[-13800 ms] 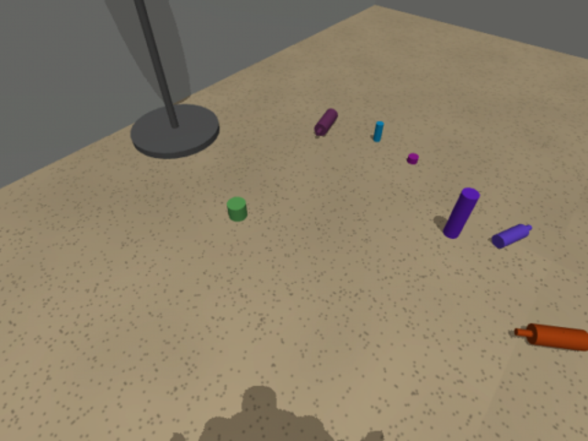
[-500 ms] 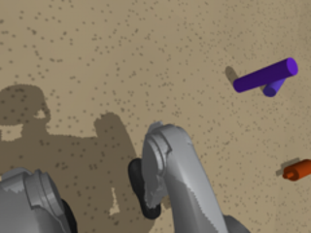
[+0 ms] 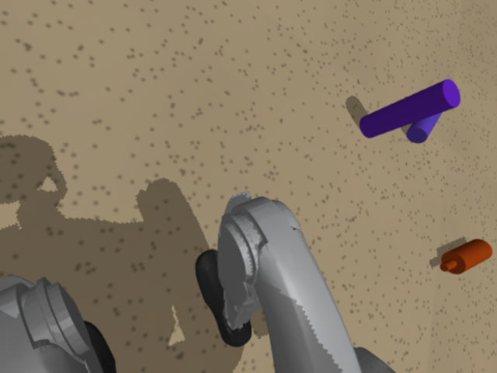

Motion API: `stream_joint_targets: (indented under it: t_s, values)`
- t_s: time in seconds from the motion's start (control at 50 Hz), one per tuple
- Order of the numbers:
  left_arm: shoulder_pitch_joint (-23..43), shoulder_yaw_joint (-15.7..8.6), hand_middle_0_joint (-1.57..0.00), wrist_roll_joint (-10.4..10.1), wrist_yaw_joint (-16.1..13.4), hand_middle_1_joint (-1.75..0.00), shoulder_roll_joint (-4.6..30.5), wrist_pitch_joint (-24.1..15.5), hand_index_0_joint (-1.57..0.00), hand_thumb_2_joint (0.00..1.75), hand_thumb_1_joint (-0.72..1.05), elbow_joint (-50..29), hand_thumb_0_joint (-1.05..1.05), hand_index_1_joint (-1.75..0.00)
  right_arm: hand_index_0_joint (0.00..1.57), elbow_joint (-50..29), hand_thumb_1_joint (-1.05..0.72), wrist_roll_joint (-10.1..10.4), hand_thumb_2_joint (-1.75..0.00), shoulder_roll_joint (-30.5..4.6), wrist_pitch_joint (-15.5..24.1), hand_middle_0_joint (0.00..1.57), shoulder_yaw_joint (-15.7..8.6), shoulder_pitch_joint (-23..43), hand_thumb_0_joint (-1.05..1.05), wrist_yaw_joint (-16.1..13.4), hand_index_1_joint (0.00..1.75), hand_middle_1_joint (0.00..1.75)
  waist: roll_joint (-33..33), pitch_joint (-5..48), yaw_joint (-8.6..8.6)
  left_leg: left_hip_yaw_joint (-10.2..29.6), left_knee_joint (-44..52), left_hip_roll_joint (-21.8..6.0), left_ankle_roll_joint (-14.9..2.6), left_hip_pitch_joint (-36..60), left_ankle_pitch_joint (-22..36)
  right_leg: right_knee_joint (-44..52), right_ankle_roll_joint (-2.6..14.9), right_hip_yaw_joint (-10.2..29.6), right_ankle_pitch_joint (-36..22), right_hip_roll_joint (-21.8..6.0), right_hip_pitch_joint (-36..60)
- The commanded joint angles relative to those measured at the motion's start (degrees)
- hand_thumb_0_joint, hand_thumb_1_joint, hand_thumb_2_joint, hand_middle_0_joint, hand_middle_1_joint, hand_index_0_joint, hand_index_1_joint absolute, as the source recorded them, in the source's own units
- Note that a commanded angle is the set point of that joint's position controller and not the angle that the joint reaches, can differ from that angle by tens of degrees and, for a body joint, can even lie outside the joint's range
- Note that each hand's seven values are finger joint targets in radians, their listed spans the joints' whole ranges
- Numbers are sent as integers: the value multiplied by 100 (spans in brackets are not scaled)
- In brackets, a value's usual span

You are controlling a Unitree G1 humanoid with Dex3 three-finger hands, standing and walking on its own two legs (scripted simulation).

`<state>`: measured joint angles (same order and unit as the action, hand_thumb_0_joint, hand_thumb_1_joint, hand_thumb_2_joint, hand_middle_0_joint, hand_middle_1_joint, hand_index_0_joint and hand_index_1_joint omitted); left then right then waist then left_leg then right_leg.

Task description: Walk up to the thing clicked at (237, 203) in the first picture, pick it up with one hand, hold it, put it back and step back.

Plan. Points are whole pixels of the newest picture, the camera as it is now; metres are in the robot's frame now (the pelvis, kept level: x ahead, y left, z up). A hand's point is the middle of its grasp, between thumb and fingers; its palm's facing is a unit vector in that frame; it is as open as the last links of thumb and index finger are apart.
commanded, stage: close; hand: left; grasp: from above
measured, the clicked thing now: out of the picture +0.46 +0.31 -0.26
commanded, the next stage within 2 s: settle in 1.10 s
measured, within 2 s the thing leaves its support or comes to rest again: leaves its support in 1.54 s
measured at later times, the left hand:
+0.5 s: hand out of the picture +0.45 +0.31 -0.23, palm faces -0.45 -0.13 -0.89, open 11.6 cm
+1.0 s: hand out of the picture +0.45 +0.31 -0.23, palm faces -0.45 -0.13 -0.88, open 11.5 cm
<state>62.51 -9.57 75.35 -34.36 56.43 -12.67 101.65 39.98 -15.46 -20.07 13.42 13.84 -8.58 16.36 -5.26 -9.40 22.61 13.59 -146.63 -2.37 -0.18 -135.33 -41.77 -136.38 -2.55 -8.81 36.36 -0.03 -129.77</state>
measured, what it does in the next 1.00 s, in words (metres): stands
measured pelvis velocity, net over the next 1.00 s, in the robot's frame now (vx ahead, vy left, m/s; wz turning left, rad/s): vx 0.00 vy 0.00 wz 0.00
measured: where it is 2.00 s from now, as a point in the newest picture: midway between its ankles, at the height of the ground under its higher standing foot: (172, 351)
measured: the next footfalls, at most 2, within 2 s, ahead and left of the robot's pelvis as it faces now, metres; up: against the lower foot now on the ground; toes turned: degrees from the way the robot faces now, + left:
none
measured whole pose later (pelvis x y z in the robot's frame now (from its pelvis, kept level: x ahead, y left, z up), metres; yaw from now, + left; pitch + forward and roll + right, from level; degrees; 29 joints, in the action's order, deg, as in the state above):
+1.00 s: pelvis +0.00 +0.00 +0.01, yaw +0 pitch +29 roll -13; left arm 63.5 -7.0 74.6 -35.8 57.0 -12.8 102.8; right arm 38.6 -15.0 -21.1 15.1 14.8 -8.0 16.2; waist -5.6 -10.3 22.6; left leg 13.9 -145.6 -2.4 -0.2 -134.2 -41.7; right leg -135.0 -2.7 -9.1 36.1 0.2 -128.5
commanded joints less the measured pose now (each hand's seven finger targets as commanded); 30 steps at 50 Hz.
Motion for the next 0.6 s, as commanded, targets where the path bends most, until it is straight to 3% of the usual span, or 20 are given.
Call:
stream_joint_targets:
  t_s: [0.0, 0.04, 0.08, 0.12, 0.16, 0.2, 0.22, 0.28, 0.3, 0.36, 0.42, 0.46, 0.52, 0.54, 0.58]
  values:
    - [1358, 68, -29, -6, -248, -98, 1261, -55, -31, 90, -17, -707, 0, -96, 20, 85, -89, 25, -90, -1836, 15, 20, -497, -1190, 0, -69, 30, 30, 2573, 3762, 254, -607, 1471, 41, -96, 2689, 1277, 1155, 323, -582, -1325, 329, 2123]
    - [1387, 186, -30, -15, -251, -97, 1116, -74, -32, 88, -16, -524, 0, -95, 20, 62, -89, 8, -90, -1757, 44, 20, -405, -1121, 0, -37, 30, 30, 2444, 3470, 355, -568, 1472, 35, -102, 2538, 1122, 1132, 309, -625, -1201, 323, 2000]
    - [1418, 60, -31, 31, -321, -96, 1350, -103, -34, 86, -14, -702, 0, -94, 20, 68, -89, 38, -90, -1858, 39, 20, -453, -1137, 0, -68, 30, 30, 2531, 3613, 290, -524, 1572, 22, -75, 2693, 1144, 1166, 324, -634, -1200, 342, 2016]
    - [1340, 150, -32, 49, -340, -96, 1160, -67, -35, 85, -13, -502, 0, -93, 20, 53, -89, -2, -90, -1856, 68, 20, -479, -1118, 0, -57, 30, 30, 2563, 3552, 300, -536, 1554, 16, -63, 2705, 1148, 1138, 328, -631, -1222, 351, 1984]
    - [1388, 188, -34, 39, -390, -96, 1128, -56, -37, 86, -10, -501, 0, -93, 20, 55, -89, 4, -90, -1795, 90, 20, -398, -1058, 0, -32, 30, 30, 2481, 3511, 345, -525, 1523, 13, -71, 2637, 1097, 1142, 312, -637, -1208, 353, 2001]
    - [1411, 202, -35, 33, -415, -97, 1131, -42, -38, 87, -9, -488, 0, -94, 20, 43, -90, 3, -90, -1898, 115, 20, -486, -1058, 0, -44, 30, 30, 2557, 3461, 366, -549, 1557, 19, -74, 2631, 998, 1182, 325, -623, -1144, 349, 1971]
    - [1471, 160, -36, 41, -432, -96, 1216, -34, -39, 87, -8, -618, 0, -94, 20, 43, -90, 21, -90, -1860, 114, 20, -464, -1043, 0, -52, 30, 30, 2511, 3547, 309, -536, 1563, 5, -72, 2630, 1034, 1217, 315, -622, -1167, 361, 2012]
    - [1410, 259, -39, 40, -424, -95, 1018, 14, -41, 87, -5, -464, 0, -93, 20, 27, -90, -6, -90, -1895, 169, 20, -500, -1076, 0, -14, 30, 30, 2580, 3434, 397, -542, 1536, 12, -58, 2701, 1066, 1166, 312, -636, -1209, 335, 1940]
    - [1484, 205, -39, 10, -451, -95, 1108, 3, -41, 86, -4, -556, 0, -93, 20, 41, -89, 8, -90, -1815, 175, 20, -421, -1026, 0, -7, 30, 30, 2432, 3451, 349, -530, 1530, 12, -76, 2549, 979, 1210, 301, -641, -1123, 338, 1983]
    - [1552, 164, -42, -5, -473, -97, 1161, 12, -44, 88, -1, -575, 0, -94, 20, 58, -90, 28, -90, -1901, 178, 20, -497, -1100, 0, -9, 30, 30, 2560, 3503, 366, -513, 1603, 7, -62, 2637, 1022, 1219, 316, -630, -1154, 332, 1988]
    - [1487, 271, -43, -36, -429, -96, 958, 49, -45, 87, 2, -421, 0, -93, 20, 20, -90, 27, -90, -1827, 216, 20, -418, -1017, 0, 50, 30, 30, 2437, 3408, 442, -452, 1557, -4, -45, 2700, 1131, 1115, 301, -674, -1260, 318, 1912]
    - [1507, 283, -46, -46, -444, -97, 1070, 41, -49, 86, 5, -405, 0, -94, 20, -3, -90, 35, -90, -1946, 219, 20, -464, -1078, 0, 25, 30, 30, 2505, 3409, 471, -540, 1581, 11, -74, 2632, 1043, 1249, 303, -606, -1225, 347, 2075]
    - [1582, 124, -46, -44, -447, -93, 1298, 63, -49, 83, 5, -564, 0, -91, 20, 12, -90, 30, -90, -1863, 206, 20, -376, -1133, 0, 47, 30, 30, 2461, 3617, 385, -560, 1480, 13, -94, 2676, 1309, 1231, 287, -607, -1405, 339, 2202]
    - [1534, 227, -48, -78, -435, -95, 1226, 75, -50, 86, 7, -438, 0, -93, 20, 21, -90, 60, -90, -1877, 215, 20, -384, -1032, 0, 15, 30, 30, 2421, 3547, 391, -573, 1514, 15, -85, 2608, 1126, 1255, 293, -567, -1280, 333, 2190]
    - [1637, 197, -48, -114, -444, -97, 1254, 49, -51, 87, 9, -502, 0, -94, 20, 12, -90, 64, -90, -1898, 212, 20, -413, -1063, 0, 1, 30, 30, 2486, 3444, 389, -535, 1601, 5, -71, 2550, 950, 1276, 310, -593, -1108, 327, 2099]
